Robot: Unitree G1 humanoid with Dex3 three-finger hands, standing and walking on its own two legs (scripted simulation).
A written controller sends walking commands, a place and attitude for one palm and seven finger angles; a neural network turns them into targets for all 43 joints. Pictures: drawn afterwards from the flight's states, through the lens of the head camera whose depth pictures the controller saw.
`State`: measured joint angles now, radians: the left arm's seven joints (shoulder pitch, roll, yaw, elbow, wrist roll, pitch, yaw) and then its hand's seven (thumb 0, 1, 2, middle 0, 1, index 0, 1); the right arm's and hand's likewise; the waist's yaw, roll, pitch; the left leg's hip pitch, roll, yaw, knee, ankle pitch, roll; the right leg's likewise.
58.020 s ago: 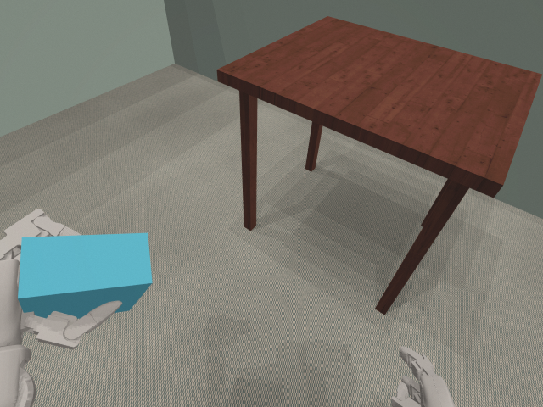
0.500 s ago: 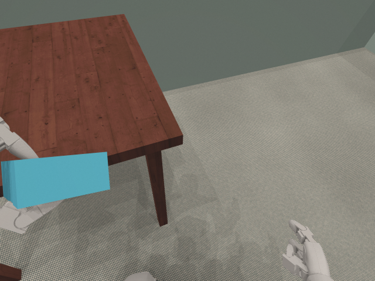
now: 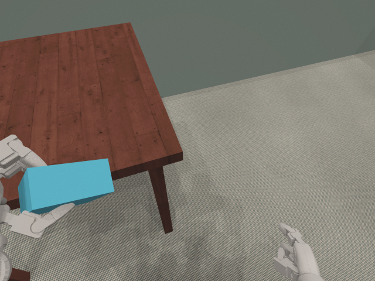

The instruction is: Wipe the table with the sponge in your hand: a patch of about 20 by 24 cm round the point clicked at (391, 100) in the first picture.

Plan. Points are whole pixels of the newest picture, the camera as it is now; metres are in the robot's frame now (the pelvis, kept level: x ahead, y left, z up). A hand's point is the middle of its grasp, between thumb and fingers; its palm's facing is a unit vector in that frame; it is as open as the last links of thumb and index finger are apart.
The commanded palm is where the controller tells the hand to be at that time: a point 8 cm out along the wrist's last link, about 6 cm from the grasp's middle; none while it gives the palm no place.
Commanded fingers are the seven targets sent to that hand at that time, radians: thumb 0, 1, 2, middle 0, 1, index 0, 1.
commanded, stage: come to a stop and stand still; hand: left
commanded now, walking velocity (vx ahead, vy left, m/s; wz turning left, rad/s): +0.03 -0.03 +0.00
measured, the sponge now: (74, 187) +0.24 +0.21 +0.12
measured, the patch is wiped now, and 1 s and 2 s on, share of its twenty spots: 0.95 0.95 0.95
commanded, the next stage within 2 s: look again from close up in 1.00 s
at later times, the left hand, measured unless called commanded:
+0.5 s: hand (11, 186) +0.23 +0.29 +0.15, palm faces +0.32 -0.85 -0.42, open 9.3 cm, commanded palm +0.16 +0.32 +0.18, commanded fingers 0.00 0.10 1.30 -1.20 -1.60 -1.20 -1.60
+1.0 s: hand (19, 163) +0.25 +0.27 +0.18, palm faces +0.40 -0.84 -0.36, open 9.3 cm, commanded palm +0.19 +0.31 +0.18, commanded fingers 0.00 0.10 1.30 -1.20 -1.60 -1.20 -1.60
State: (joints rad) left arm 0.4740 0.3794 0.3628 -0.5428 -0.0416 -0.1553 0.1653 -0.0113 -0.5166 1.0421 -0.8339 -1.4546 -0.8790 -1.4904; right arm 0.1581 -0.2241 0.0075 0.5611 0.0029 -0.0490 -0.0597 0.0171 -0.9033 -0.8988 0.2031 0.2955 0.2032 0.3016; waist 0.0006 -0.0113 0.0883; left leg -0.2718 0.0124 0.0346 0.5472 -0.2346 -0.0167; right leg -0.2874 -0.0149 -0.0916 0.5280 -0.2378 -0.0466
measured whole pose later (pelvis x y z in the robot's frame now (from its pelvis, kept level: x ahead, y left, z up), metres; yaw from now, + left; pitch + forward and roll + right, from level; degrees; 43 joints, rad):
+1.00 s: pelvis +0.03 +0.03 +0.01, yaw -1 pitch +0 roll -1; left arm 0.42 0.33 0.35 -0.50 -0.03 -0.18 0.13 -0.01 -0.52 1.04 -0.84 -1.46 -0.88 -1.49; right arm 0.16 -0.22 0.01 0.55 -0.01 -0.11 -0.05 0.02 -0.90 -0.90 0.20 0.30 0.20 0.30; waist 0.02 0.00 0.04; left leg -0.19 0.02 0.06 0.47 -0.28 0.02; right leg -0.19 0.01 -0.04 0.39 -0.20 0.00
